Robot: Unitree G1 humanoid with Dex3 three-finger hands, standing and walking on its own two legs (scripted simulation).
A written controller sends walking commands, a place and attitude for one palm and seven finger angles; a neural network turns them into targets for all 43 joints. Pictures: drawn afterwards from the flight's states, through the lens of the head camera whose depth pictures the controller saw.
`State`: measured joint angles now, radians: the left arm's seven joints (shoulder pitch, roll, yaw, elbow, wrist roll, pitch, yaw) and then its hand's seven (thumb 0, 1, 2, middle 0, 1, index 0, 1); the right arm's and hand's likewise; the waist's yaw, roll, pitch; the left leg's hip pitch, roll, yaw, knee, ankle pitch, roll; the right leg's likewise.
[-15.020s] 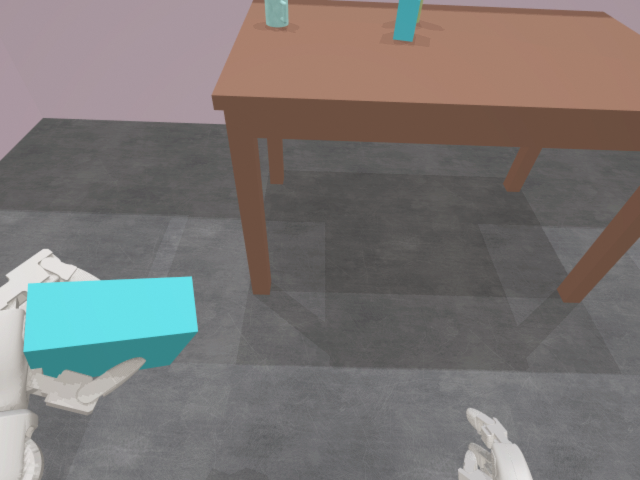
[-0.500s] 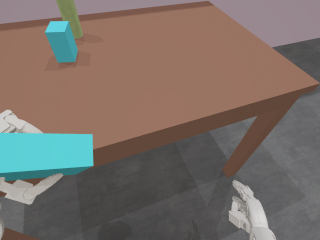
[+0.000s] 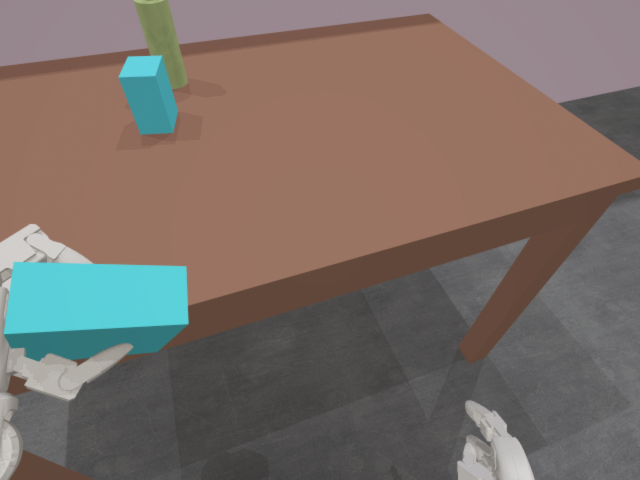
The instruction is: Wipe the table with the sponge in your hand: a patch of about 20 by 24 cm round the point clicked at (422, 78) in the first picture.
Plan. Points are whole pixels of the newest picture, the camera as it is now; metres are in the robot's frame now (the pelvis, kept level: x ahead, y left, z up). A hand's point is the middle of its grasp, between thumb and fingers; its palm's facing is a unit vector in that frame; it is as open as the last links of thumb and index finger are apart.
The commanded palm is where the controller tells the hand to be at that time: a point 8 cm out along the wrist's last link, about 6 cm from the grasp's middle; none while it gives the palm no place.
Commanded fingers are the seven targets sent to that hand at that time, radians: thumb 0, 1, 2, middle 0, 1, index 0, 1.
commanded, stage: look again from close up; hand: left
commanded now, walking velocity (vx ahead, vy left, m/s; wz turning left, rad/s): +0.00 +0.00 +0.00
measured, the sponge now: (125, 315) +0.23 +0.21 +0.15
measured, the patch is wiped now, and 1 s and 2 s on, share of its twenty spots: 0.00 0.00 0.00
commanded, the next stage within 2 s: come to a stop and stand still in 0.26 s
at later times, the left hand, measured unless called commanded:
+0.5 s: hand (45, 348) +0.20 +0.26 +0.15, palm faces +0.38 -0.83 -0.41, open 9.8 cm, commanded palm +0.13 +0.28 +0.17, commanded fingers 0.00 0.10 1.30 -1.20 -1.60 -1.20 -1.60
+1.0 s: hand (73, 278) +0.24 +0.24 +0.19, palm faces +0.40 -0.84 -0.36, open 9.8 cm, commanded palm +0.17 +0.27 +0.17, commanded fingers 0.00 0.10 1.30 -1.20 -1.60 -1.20 -1.60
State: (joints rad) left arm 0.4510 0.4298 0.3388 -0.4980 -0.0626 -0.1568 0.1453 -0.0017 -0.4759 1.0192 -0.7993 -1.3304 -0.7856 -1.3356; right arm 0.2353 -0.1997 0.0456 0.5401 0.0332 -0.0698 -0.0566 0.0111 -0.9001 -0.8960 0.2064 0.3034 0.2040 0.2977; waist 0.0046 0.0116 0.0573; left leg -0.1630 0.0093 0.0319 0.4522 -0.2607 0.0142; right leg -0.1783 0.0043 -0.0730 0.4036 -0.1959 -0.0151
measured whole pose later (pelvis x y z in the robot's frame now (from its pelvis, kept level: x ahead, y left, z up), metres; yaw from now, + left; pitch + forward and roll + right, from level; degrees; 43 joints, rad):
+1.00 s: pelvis -0.01 +0.00 -0.01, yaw -3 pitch +0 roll -1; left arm 0.32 0.39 0.43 -0.47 -0.05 -0.26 0.14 0.00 -0.48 1.02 -0.80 -1.33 -0.79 -1.33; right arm 0.23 -0.23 0.05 0.57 -0.03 -0.19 0.02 0.01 -0.90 -0.90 0.21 0.30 0.21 0.30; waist 0.00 -0.02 0.06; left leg -0.24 0.03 0.08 0.54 -0.30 0.02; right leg -0.29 0.02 -0.02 0.50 -0.22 -0.02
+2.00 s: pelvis -0.02 +0.01 +0.00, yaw -3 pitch -3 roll +0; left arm 0.46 0.33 0.34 -0.42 -0.04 -0.13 0.16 0.00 -0.48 1.02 -0.80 -1.33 -0.79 -1.33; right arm 0.25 -0.21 0.02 0.59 -0.02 -0.10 -0.05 0.01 -0.90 -0.90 0.21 0.30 0.20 0.30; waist 0.00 0.01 0.02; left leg -0.19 0.01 0.08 0.48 -0.26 0.03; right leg -0.24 0.01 -0.01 0.47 -0.20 -0.02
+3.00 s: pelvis +0.13 -0.03 -0.01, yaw -2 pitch -3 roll +0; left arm 0.48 0.36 0.35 -0.53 -0.07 -0.10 0.16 0.00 -0.48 1.02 -0.80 -1.33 -0.79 -1.33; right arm 0.12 -0.24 0.00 0.58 0.00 -0.08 -0.06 0.01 -0.90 -0.90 0.20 0.30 0.20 0.30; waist 0.01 0.02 0.13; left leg -0.27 0.03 0.01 0.54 -0.22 -0.02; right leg -0.24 0.03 -0.11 0.52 -0.24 -0.07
